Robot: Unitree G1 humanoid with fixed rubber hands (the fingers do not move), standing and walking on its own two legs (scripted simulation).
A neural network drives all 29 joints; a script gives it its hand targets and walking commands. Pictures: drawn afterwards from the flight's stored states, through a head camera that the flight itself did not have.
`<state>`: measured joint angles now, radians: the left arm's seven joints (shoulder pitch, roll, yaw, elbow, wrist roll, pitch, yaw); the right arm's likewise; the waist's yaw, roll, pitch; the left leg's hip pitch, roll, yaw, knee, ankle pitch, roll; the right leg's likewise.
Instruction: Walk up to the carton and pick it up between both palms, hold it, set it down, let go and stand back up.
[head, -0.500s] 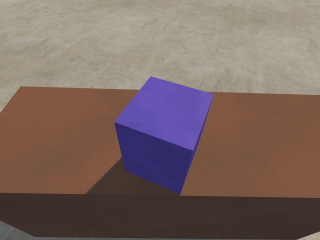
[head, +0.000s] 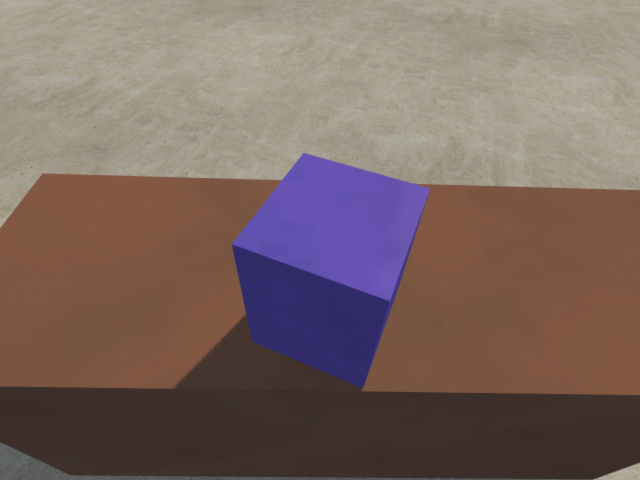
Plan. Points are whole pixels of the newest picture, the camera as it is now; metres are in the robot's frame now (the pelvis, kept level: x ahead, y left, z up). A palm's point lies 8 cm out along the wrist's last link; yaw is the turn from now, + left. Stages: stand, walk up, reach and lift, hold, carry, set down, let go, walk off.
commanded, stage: stand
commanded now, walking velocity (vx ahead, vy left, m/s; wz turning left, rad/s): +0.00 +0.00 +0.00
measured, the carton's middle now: (333, 271) +0.43 -0.01 +0.00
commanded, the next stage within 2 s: walk up in 0.36 s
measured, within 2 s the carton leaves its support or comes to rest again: neither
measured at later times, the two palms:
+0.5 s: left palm out of the picture -0.05 +0.19 -0.15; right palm out of the picture -0.02 -0.19 -0.15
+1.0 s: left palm out of the picture -0.01 +0.25 -0.13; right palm out of the picture -0.01 -0.27 -0.14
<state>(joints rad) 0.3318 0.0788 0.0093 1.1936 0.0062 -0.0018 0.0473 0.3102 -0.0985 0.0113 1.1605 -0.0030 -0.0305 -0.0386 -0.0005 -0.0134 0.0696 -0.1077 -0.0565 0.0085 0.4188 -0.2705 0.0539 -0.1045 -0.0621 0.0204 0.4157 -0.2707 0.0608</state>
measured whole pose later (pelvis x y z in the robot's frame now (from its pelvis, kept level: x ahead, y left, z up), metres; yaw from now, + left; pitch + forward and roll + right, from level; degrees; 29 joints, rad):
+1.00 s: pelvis -0.05 +0.00 -0.01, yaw +1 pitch -3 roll +0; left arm 0.25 0.21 0.01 0.96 0.01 -0.01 0.07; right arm 0.25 -0.26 -0.03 0.95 0.00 0.04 -0.03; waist -0.01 0.02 0.09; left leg -0.24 -0.07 0.00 0.55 -0.25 0.05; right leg -0.23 -0.07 0.01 0.56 -0.27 0.05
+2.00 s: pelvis -0.04 -0.01 +0.00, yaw +1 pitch -2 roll +0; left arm 0.32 0.23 -0.01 0.87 0.00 -0.02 0.03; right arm 0.30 -0.26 0.00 0.91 0.00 0.00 -0.02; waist 0.00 0.01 0.06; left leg -0.20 -0.05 0.00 0.46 -0.22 0.04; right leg -0.15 -0.02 -0.01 0.47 -0.28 0.00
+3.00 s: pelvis -0.01 -0.01 -0.01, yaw +4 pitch -2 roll +0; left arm 0.35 0.22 0.00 0.86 0.02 -0.01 0.04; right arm 0.29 -0.25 0.00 0.89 0.00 0.00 -0.03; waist -0.01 0.01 0.05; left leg -0.19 -0.07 -0.05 0.51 -0.28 0.04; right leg -0.11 -0.03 -0.06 0.50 -0.35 0.00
